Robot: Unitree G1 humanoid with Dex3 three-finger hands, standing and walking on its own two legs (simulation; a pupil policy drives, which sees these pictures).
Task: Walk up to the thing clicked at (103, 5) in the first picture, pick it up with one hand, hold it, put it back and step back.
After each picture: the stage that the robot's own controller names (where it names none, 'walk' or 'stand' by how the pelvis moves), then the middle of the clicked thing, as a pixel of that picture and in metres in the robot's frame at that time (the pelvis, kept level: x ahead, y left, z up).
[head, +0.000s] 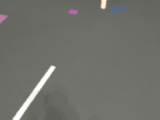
stand; out of the picture +2.32 -0.29 -0.65
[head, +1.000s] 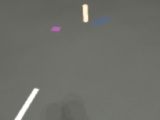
walk; (85, 13) +2.21 +0.13 -0.63
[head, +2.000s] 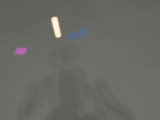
walk; (56, 27) +1.57 +0.41 -0.65
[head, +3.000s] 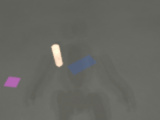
walk; (57, 55) +1.08 +0.33 -0.65
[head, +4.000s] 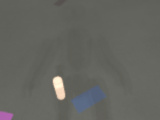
walk; (59, 88) +0.68 +0.24 -0.64
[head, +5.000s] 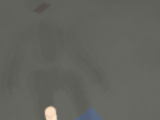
walk; (51, 118) +0.44 +0.17 -0.64
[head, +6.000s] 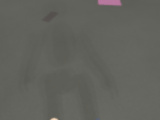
stand; out of the picture +0.39 +0.19 -0.64
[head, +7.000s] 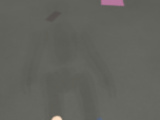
stand; out of the picture +0.41 +0.17 -0.66
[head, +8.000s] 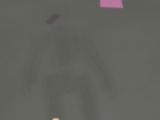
stand; out of the picture +0.41 +0.19 -0.66
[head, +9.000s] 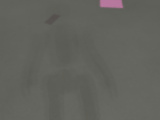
stand; out of the picture +0.40 +0.19 -0.66
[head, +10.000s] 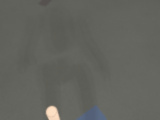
go down; (53, 117) +0.41 +0.19 -0.64
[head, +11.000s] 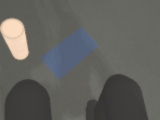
go down; (17, 42) +0.49 +0.21 -0.23
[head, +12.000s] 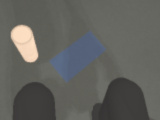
close in; (27, 46) +0.49 +0.20 -0.25
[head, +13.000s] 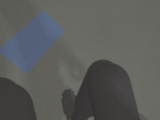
close in; out of the picture +0.48 +0.24 -0.17
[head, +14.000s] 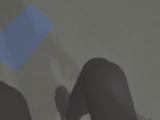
close; out of the picture +0.48 +0.25 -0.16
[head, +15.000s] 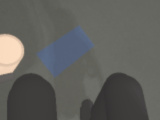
lift; (3, 61) +0.36 +0.23 -0.11
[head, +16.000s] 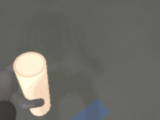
hold; (36, 89) +0.31 +0.15 +0.05
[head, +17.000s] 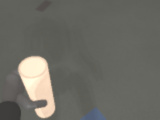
hold; (40, 91) +0.31 +0.14 +0.03
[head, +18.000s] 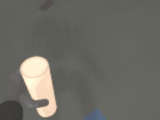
crouch; (42, 91) +0.31 +0.14 +0.02
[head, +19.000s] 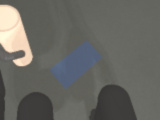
crouch; (15, 42) +0.46 +0.18 -0.06
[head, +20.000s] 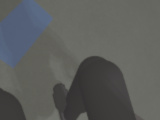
lower; out of the picture +0.47 +0.25 -0.18
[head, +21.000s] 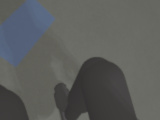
lower; out of the picture +0.47 +0.25 -0.18
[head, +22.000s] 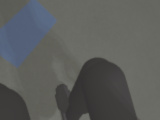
lower; out of the picture +0.46 +0.24 -0.18
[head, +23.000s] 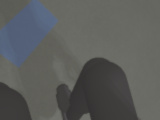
lower; out of the picture +0.46 +0.24 -0.17
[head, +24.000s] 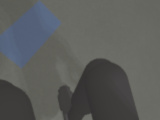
loosen; out of the picture +0.45 +0.21 -0.18
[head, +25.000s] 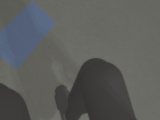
withdraw; out of the picture +0.45 +0.23 -0.18
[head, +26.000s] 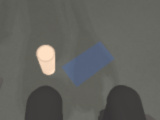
walk; (47, 62) +0.46 +0.15 -0.29
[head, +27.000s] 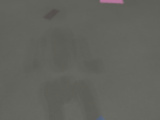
stand; out of the picture +0.37 +0.14 -0.59
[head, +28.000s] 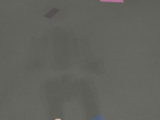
stand; out of the picture +0.39 +0.15 -0.60
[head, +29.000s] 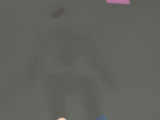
stand; out of the picture +0.39 +0.14 -0.62
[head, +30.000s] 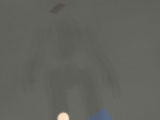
walk; out of the picture +0.40 +0.14 -0.65
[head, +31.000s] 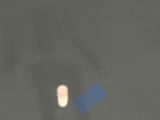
walk; (62, 96) +0.52 +0.11 -0.64
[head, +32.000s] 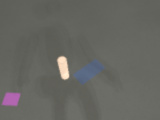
walk; (63, 68) +0.80 +0.21 -0.63
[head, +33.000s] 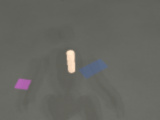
stand; (71, 62) +1.03 +0.16 -0.64
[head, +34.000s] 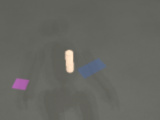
stand; (69, 61) +1.01 +0.14 -0.66
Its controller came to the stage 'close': yes
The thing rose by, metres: 0.68
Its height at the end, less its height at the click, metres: +0.00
